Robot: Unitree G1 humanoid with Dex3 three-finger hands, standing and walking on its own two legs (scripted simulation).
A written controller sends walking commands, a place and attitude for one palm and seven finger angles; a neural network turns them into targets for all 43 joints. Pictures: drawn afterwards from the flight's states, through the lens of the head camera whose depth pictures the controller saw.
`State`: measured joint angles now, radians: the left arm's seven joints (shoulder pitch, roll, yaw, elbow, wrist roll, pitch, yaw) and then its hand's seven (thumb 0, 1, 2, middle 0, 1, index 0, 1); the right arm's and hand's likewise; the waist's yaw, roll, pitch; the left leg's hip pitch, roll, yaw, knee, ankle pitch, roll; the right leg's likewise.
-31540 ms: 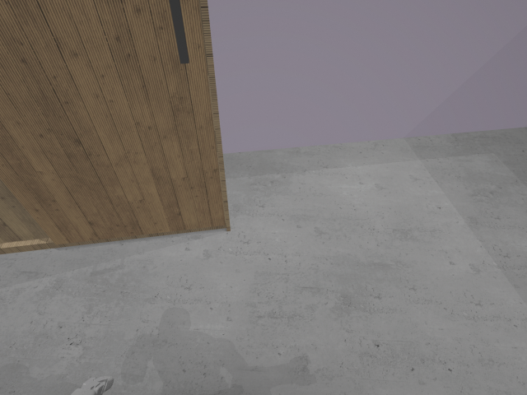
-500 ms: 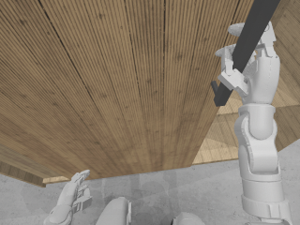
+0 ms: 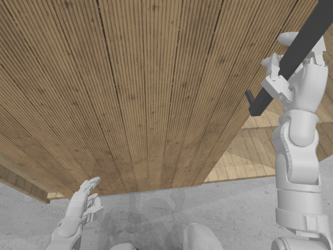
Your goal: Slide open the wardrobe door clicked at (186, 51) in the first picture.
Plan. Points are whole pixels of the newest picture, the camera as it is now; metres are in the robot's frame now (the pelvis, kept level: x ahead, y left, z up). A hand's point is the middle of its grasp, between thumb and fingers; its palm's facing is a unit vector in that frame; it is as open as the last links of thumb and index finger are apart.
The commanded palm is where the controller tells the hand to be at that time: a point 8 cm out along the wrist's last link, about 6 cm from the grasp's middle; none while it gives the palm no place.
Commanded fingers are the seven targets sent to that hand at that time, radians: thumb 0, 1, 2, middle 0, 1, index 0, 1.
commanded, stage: step sideways, sliding the door along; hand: right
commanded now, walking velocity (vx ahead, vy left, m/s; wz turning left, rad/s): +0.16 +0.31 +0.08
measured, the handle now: (278, 62) +0.42 -0.21 +0.22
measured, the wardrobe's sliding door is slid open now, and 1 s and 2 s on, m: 0.60 0.60 0.59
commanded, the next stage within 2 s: stop walking and hold the door there in 0.12 s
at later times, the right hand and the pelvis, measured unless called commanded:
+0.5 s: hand (271, 78) +0.38 -0.19 +0.21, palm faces +0.35 +0.92 -0.17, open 5.9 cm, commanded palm +0.35 -0.22 +0.17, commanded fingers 0.00 -0.90 -0.90 0.45 1.40 0.45 1.40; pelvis +0.00 +0.06 +0.01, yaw +5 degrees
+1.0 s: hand (270, 78) +0.38 -0.19 +0.21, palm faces +0.46 +0.87 -0.18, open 6.1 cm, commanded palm +0.35 -0.22 +0.17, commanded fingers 0.00 -0.90 -0.90 0.45 1.40 0.45 1.40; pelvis -0.02 +0.09 +0.01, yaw +11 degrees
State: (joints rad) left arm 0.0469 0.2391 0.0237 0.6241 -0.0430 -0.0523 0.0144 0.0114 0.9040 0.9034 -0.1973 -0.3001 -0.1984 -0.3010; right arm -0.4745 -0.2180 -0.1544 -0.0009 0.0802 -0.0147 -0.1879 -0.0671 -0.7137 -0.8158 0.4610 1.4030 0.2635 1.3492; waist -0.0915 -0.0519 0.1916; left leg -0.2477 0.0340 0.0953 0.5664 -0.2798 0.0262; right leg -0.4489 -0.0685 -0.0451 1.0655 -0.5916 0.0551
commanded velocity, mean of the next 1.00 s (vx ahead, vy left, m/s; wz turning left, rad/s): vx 0.02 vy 0.06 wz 0.02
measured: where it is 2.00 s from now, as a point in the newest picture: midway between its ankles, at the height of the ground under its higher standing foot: outside the picture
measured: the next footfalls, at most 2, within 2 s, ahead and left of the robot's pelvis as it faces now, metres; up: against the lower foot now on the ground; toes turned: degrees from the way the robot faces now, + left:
right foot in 0.10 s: +0.06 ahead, -0.09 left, +0.00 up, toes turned -10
left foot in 0.56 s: +0.07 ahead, +0.21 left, +0.00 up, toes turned +14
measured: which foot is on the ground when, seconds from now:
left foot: down 0.00-0.10, up 0.12-0.54, down 0.56-1.00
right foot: up 0.00-0.08, down 0.10-0.54, up 0.56-0.84, down 0.86-1.00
